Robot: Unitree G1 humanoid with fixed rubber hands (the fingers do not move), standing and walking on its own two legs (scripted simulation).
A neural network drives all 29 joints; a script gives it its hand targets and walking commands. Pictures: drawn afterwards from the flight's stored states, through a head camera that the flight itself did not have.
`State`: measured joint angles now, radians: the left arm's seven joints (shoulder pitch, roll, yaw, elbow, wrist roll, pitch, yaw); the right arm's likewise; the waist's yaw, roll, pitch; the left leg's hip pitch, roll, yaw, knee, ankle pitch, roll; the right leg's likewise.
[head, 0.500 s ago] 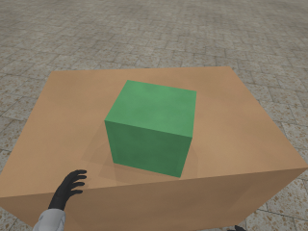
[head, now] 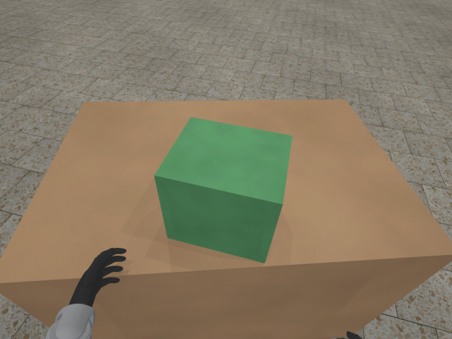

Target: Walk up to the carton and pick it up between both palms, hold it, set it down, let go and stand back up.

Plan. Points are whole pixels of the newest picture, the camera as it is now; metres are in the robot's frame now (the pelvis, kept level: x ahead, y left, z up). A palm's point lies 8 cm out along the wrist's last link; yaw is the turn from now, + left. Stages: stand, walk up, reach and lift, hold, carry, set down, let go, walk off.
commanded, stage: stand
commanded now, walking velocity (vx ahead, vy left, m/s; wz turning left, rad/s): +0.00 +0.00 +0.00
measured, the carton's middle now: (227, 189) +0.43 -0.02 +0.03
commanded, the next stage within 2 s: none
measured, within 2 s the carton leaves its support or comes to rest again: neither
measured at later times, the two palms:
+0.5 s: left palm (85, 299) +0.22 +0.23 -0.01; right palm out of the picture +0.12 -0.26 -0.09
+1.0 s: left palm out of the picture +0.17 +0.26 -0.05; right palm out of the picture +0.13 -0.25 -0.09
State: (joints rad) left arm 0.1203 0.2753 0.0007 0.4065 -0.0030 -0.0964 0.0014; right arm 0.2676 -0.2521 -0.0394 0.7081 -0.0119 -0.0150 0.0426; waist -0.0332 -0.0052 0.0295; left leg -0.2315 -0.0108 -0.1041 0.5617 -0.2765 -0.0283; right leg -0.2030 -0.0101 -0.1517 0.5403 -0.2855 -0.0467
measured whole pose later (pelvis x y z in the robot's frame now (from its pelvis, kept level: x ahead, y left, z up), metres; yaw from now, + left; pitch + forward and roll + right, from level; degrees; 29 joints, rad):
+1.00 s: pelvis -0.01 +0.00 +0.00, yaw +5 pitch -4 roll -1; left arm 0.17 0.30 0.00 0.50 0.01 -0.02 0.00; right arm 0.25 -0.26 -0.03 0.67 -0.01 -0.01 0.04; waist -0.03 0.01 0.05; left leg -0.26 -0.04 -0.18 0.60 -0.28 -0.03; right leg -0.19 -0.04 -0.23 0.56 -0.31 -0.05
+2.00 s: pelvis +0.00 +0.02 -0.01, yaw +6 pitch -2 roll -1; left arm 0.33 0.29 -0.01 0.73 0.01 0.01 0.00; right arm 0.25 -0.26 0.00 0.68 0.00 0.00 0.00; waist 0.02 -0.02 0.05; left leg -0.30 -0.08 -0.18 0.63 -0.28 0.00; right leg -0.22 -0.08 -0.22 0.59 -0.32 -0.01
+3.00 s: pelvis +0.01 +0.02 -0.01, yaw +7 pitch -1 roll -1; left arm 0.33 0.28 0.01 0.76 0.01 0.02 0.00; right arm 0.24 -0.26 -0.01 0.71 -0.01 0.00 -0.01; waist 0.03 0.00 0.05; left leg -0.31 -0.08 -0.19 0.65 -0.31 0.00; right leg -0.22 -0.07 -0.22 0.59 -0.35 0.00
